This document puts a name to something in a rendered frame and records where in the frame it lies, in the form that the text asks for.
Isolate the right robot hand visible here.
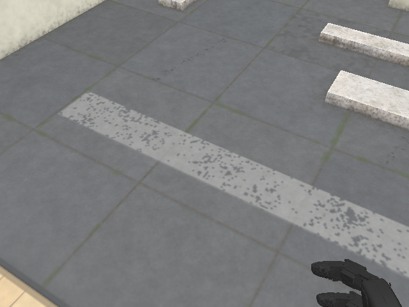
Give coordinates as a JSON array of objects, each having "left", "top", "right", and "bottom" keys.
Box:
[{"left": 311, "top": 259, "right": 402, "bottom": 307}]

